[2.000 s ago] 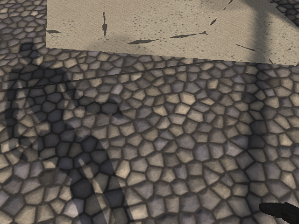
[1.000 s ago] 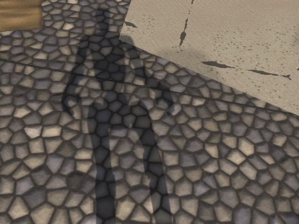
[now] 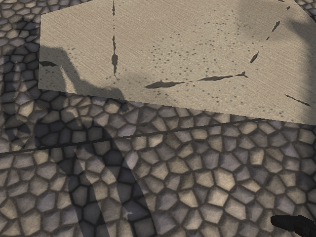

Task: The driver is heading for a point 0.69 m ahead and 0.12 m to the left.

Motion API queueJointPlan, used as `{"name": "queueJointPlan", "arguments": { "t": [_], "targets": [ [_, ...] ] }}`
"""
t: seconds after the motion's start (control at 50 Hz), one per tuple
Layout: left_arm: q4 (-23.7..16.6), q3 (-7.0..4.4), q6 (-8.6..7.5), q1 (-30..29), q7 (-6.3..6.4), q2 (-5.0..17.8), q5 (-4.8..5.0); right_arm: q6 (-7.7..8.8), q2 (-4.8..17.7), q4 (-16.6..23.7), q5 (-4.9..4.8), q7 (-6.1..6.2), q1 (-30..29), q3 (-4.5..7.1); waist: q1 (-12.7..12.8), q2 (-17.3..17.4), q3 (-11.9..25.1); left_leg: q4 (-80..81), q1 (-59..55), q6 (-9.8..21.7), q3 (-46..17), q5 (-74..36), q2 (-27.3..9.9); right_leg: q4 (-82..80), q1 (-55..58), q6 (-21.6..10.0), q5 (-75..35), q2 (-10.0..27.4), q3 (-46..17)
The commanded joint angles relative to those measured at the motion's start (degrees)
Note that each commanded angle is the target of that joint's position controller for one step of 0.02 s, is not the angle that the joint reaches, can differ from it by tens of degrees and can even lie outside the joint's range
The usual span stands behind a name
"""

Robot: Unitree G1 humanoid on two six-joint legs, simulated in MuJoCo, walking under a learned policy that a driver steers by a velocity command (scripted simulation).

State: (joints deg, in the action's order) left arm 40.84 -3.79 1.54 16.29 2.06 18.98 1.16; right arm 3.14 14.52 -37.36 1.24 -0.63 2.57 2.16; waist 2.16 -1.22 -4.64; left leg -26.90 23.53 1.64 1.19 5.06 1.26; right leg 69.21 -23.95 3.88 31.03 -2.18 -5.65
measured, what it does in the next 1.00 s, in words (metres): steps on the spot, turning left: right foot, then right foot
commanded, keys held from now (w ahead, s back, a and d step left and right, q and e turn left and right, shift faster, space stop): no key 0.30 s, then q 0.70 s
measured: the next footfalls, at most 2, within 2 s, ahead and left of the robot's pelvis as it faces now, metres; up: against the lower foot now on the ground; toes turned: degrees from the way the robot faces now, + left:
right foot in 0.22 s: +0.11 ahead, -0.14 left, +0.00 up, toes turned +0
right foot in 1.00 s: +0.17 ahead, -0.13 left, +0.00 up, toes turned +23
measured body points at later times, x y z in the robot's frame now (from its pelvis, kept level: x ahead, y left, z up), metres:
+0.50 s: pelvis +0.07 -0.02 +0.00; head +0.08 -0.02 +0.45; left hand +0.23 +0.23 -0.09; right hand +0.17 -0.30 -0.12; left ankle +0.10 +0.11 -0.73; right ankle +0.07 -0.14 -0.73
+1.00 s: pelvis +0.08 -0.03 +0.00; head +0.11 -0.02 +0.45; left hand +0.16 +0.28 -0.08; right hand +0.32 -0.26 -0.09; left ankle +0.10 +0.10 -0.73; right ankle +0.13 -0.15 -0.73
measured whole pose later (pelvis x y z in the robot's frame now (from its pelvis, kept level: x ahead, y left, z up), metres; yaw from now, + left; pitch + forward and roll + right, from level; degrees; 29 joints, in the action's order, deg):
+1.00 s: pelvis +0.08 -0.03 +0.00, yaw +18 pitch +2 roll -1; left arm 37.2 -3.9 -0.9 9.4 1.3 16.0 0.4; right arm -3.4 18.2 -39.9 -1.7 1.7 7.7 4.6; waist -1.2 1.1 -1.7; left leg -30.5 20.6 0.0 -11.9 11.0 5.3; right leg 29.2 -16.0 1.8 15.0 -2.3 -3.9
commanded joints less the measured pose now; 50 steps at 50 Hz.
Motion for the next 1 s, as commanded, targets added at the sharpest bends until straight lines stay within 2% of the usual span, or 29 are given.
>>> {"name": "queueJointPlan", "arguments": {
  "t": [0.02,0.08,0.14,0.18,0.2,0.22,0.24,0.26,0.28,0.32,0.36,0.38,0.44,0.52,0.58,0.6,0.62,0.64,0.66,0.68,0.72,0.74,0.76,0.82,0.86,0.92,0.96,0.98,1.0],
  "targets": [
    [-3.1,-0.65,0.77,6.0,0.44,2.3,-0.58,0.07,6.6,1.0,0.49,0.04,0.4,1.72,0.6,8.3,9.1,9.6,-8.2,12.3,-11.0,-20.2,-13.8,-7.2,-0.3,0.9,-2.0,3.6,1.2],
    [-3.8,0.40,0.34,3.6,0.10,1.0,-1.55,-0.11,8.1,-0.4,-0.27,0.11,-0.5,2.23,0.0,8.7,12.1,9.5,-7.9,13.4,-8.9,-24.0,-14.7,-20.3,6.1,0.1,-8.0,4.6,2.4],
    [-4.2,0.19,0.74,1.5,-0.72,2.7,-1.27,-1.32,9.4,-1.5,-1.16,0.27,-0.1,2.31,-0.6,8.3,12.3,9.8,-7.0,12.3,-9.2,-8.4,-14.8,-29.2,11.4,-1.5,-15.2,3.9,3.8],
    [-4.1,0.09,0.89,0.8,-1.12,2.6,-1.94,-1.79,8.1,-2.2,-1.59,0.10,-0.6,1.50,0.6,7.1,10.0,8.7,-2.3,9.0,-8.5,6.7,-12.6,-37.9,17.7,-3.6,-20.6,2.8,4.9],
    [-5.0,0.14,0.88,-0.3,-1.06,3.0,-2.60,-1.70,6.0,-3.3,-1.36,-0.13,1.2,0.59,0.6,5.8,8.6,7.6,0.3,5.5,-7.9,13.3,-10.8,-42.3,20.3,-5.1,-22.2,4.3,2.6],
    [-6.6,-0.18,0.81,-1.5,-0.59,6.4,-3.14,-1.50,3.9,-3.7,-0.22,-0.48,3.4,-0.31,-1.1,-1.5,8.0,1.4,2.7,0.8,-4.3,19.0,-6.8,-47.4,21.3,-7.8,-27.0,12.1,-6.8],
    [-6.8,0.08,0.75,-5.9,-0.55,7.1,-3.34,-1.56,2.6,-4.1,-0.09,-0.31,7.4,-0.39,-5.7,-11.0,7.5,-0.9,-4.7,-2.2,0.9,18.0,-2.4,-51.0,9.3,-12.4,-14.5,16.1,-10.9],
    [-7.6,0.80,0.19,-8.8,-0.98,3.9,-3.26,-1.92,5.1,-4.8,0.17,0.10,5.6,0.02,-4.2,-9.3,4.9,-1.2,-9.6,-3.3,-0.2,12.7,-2.6,-53.0,3.8,-11.8,-2.9,12.8,-9.4],
    [-7.0,1.31,-0.40,-9.2,-1.25,2.3,-3.61,-2.03,5.5,-4.9,0.24,0.20,4.5,0.20,-4.0,-8.7,3.6,-0.4,-10.8,-3.4,-0.2,9.2,-2.6,-52.7,2.8,-9.4,0.7,10.4,-7.3],
    [-6.3,1.45,-1.35,-8.7,-1.50,2.2,-3.42,-2.26,6.3,-6.6,0.33,0.52,6.4,0.35,-4.0,-7.8,3.1,1.1,-10.9,-3.2,-1.3,6.5,-3.8,-50.7,4.3,-6.7,-3.2,8.3,-4.4],
    [-5.8,1.35,-1.71,-6.1,-1.22,2.4,-3.04,-1.99,7.3,-7.5,-0.65,0.19,6.2,0.52,-2.5,-3.1,2.6,1.9,-7.2,-1.9,-2.4,6.1,-4.0,-47.5,8.7,-5.5,-10.3,6.9,-1.6],
    [-5.8,0.79,-1.66,-5.2,-0.87,3.9,-2.69,-1.80,7.8,-7.3,-1.00,0.15,5.4,0.66,-1.8,-1.9,2.9,1.0,-5.2,-1.5,-2.5,5.1,-3.7,-46.0,11.1,-5.9,-14.1,6.9,-1.1],
    [-6.1,-0.44,-0.94,-3.7,0.39,5.9,-2.18,-1.61,8.1,-6.5,-1.83,0.18,4.6,1.06,-1.1,-2.5,5.4,-4.4,-2.0,-1.6,-2.4,1.7,-2.7,-44.9,15.0,-8.9,-24.7,10.2,-1.9],
    [-6.8,-1.54,-0.06,-4.0,1.27,5.7,-1.55,-2.86,7.4,-5.8,-1.93,-0.14,6.6,1.72,-1.6,-5.3,7.2,-12.6,1.1,-1.9,-1.0,7.8,-2.4,-44.2,16.5,-13.4,-35.7,16.8,-4.0],
    [-7.4,-1.96,-0.31,-6.9,1.67,5.4,-0.99,-3.76,7.0,-5.0,-1.83,-0.69,7.9,2.15,-3.0,-5.3,7.3,-13.5,-1.3,0.0,-0.6,10.7,-2.9,-41.8,12.7,-13.2,-35.8,18.4,-2.5],
    [-7.3,-2.15,-0.43,-6.8,1.74,5.3,-0.93,-3.87,7.8,-4.7,-1.80,-0.70,8.3,2.49,-3.2,-3.3,7.1,-10.5,-3.5,1.1,-1.6,4.3,-3.1,-39.6,10.8,-11.2,-32.6,16.6,0.1],
    [-7.7,-2.26,-0.58,-5.4,1.74,4.7,-1.48,-3.93,11.2,-4.4,-1.69,-0.39,8.1,3.55,-1.8,3.9,6.7,-6.3,-5.1,3.2,-7.2,-8.6,-5.5,-34.4,8.4,-7.9,-27.4,11.7,5.7],
    [-8.7,-1.97,-0.72,-7.1,1.75,3.3,-2.06,-3.96,14.0,-4.3,-1.53,0.15,9.9,4.42,-2.6,12.4,7.5,0.1,-9.6,8.8,-19.1,-15.0,-10.7,-23.8,2.1,-2.9,-19.5,4.0,11.9],
    [-10.2,-1.35,-0.77,-11.9,1.87,1.7,-1.98,-3.67,15.0,-4.4,-0.44,0.32,14.1,4.51,-6.6,17.6,8.9,6.3,-17.5,16.3,-31.6,-19.9,-17.6,-12.1,-8.3,-0.9,3.5,-1.5,8.4],
    [-10.2,-1.23,-0.93,-11.3,1.68,1.3,-1.50,-2.60,14.9,-4.2,0.17,0.31,15.3,4.13,-7.0,13.4,12.2,7.1,-21.5,18.4,-33.9,-19.4,-20.0,-2.7,-11.7,-1.2,9.8,-0.6,1.4],
    [-8.5,-1.76,-0.86,-8.4,1.55,2.9,-1.05,-1.76,14.1,-2.2,-1.39,0.75,9.1,4.05,-3.7,5.6,11.1,5.0,-20.0,14.7,-27.3,-17.7,-17.2,-0.7,-13.2,-1.1,2.8,1.8,-0.6],
    [-8.0,-2.12,-1.03,-8.2,1.85,3.8,-1.46,-2.19,12.9,-1.7,-2.04,1.29,6.9,3.73,-3.1,5.1,10.8,5.2,-18.6,12.8,-25.0,-15.6,-15.5,-3.9,-11.9,-0.8,-0.8,2.7,-0.6],
    [-7.8,-2.04,-1.24,-7.8,1.84,3.2,-1.50,-2.95,12.3,-1.5,-2.30,1.64,5.7,3.57,-2.5,6.1,10.4,5.4,-16.4,11.6,-23.1,-14.4,-13.3,-7.1,-9.5,-0.2,-3.0,2.3,0.5],
    [-7.5,-1.30,-1.90,-7.4,1.08,1.2,-0.91,-4.55,12.5,-1.0,-2.02,2.54,6.3,4.01,-2.9,8.0,10.9,5.5,-15.5,10.8,-21.9,-11.8,-10.9,-17.0,-4.9,0.9,-6.2,0.7,1.8],
    [-7.5,-1.02,-2.26,-7.6,0.49,0.8,-0.75,-5.08,13.0,-0.4,-2.18,2.79,5.7,4.43,-3.4,9.0,11.0,5.8,-13.8,10.6,-23.1,-8.2,-10.5,-23.6,-1.1,0.8,-7.8,0.0,1.7],
    [-7.2,-1.54,-2.70,-6.3,-0.36,2.1,-0.43,-5.64,13.2,0.5,-2.38,2.47,4.5,4.79,-3.4,11.4,10.3,6.2,-11.8,10.3,-27.0,-4.5,-10.3,-31.2,3.4,0.3,-9.6,-1.0,1.8],
    [-6.4,-1.92,-3.16,-3.8,-0.86,2.2,-0.43,-6.07,12.7,1.1,-3.07,2.42,2.9,4.80,-1.7,11.4,9.8,4.9,-10.0,8.5,-28.2,-1.9,-8.8,-40.9,8.2,-1.0,-15.2,-1.4,2.6],
    [-5.8,-2.29,-3.31,-2.3,-0.91,2.5,-0.65,-6.20,12.0,1.4,-3.49,2.56,2.6,4.63,-0.7,10.7,9.6,3.4,-7.6,6.5,-27.5,1.6,-6.9,-47.0,12.5,-2.0,-19.8,-0.6,2.9],
    [-5.8,-3.16,-3.22,-0.9,-0.62,5.5,-1.38,-6.16,9.9,1.5,-3.18,2.65,4.1,4.11,-1.2,5.8,10.3,-2.4,-2.1,3.3,-24.3,10.8,-3.6,-49.9,18.2,-4.9,-20.8,7.1,-3.1]
  ]
}}
Velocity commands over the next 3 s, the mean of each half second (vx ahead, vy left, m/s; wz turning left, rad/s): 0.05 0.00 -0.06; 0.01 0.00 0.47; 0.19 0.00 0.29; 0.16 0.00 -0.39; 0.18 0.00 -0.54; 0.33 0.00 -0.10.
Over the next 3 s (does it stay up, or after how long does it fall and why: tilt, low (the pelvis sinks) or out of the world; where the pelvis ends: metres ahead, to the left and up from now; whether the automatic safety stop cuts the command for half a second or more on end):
stays up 0.54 0.03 0.02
